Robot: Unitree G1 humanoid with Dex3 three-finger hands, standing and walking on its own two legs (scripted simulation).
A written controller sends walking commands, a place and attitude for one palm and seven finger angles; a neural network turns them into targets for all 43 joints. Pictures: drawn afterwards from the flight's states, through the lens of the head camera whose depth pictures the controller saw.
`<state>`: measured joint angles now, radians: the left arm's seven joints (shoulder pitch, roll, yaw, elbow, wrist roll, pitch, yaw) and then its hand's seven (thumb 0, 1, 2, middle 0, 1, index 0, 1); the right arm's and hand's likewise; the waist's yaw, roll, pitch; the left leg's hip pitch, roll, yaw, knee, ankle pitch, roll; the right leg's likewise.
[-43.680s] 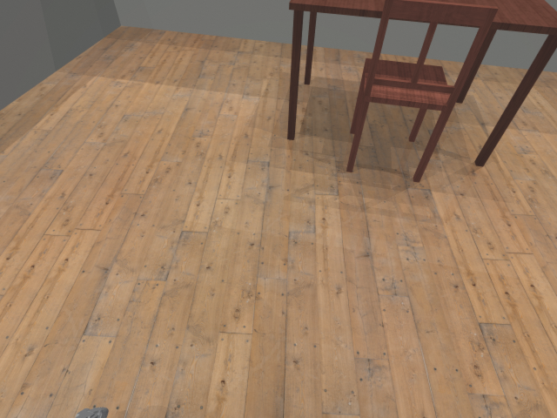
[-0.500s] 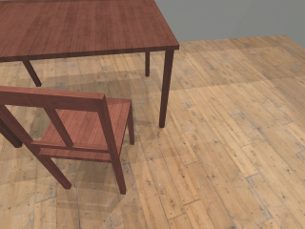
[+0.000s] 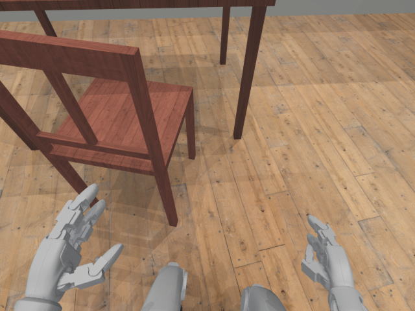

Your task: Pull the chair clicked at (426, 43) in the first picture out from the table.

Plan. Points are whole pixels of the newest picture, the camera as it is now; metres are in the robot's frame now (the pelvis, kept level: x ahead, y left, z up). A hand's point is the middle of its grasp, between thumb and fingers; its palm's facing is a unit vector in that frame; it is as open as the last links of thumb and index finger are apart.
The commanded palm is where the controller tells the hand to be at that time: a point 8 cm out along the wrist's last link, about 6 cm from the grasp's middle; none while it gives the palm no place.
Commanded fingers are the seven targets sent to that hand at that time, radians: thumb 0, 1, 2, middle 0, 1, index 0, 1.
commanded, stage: raise the hand toward the chair's back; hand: left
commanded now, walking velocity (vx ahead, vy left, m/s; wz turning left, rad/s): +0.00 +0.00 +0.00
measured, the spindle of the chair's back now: (74, 111) +0.51 +0.39 +0.03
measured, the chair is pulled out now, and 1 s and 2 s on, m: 0.22 0.22 0.22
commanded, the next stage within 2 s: aim the fingers beside a spindle in 1.52 s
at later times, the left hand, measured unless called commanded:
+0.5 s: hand (97, 226) +0.23 +0.21 +0.07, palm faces -0.04 -1.00 -0.04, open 14.9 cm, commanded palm +0.21 +0.27 +0.08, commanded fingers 0.00 -0.38 0.35 -0.07 -0.10 -0.07 -0.10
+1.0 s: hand (90, 204) +0.26 +0.23 +0.08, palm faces -0.04 -1.00 -0.05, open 16.9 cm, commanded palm +0.24 +0.29 +0.09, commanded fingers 0.00 -0.50 0.30 -0.06 -0.08 -0.06 -0.08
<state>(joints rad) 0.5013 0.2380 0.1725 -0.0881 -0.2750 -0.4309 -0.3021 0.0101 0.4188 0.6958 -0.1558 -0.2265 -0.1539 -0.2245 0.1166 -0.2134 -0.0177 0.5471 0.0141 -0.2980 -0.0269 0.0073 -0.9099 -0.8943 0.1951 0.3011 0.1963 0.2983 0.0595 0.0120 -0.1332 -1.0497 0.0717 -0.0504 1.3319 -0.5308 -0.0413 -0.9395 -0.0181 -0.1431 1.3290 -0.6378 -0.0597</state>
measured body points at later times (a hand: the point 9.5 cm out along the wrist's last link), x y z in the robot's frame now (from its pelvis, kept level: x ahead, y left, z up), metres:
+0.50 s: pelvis +0.01 +0.03 +0.02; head +0.08 +0.04 +0.46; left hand +0.23 +0.27 +0.07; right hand +0.18 -0.23 -0.05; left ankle +0.06 +0.14 -0.61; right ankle +0.02 -0.09 -0.61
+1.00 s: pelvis +0.02 +0.03 +0.03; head +0.09 +0.04 +0.47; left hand +0.26 +0.28 +0.09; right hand +0.21 -0.20 -0.05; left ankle +0.06 +0.14 -0.61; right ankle +0.02 -0.09 -0.61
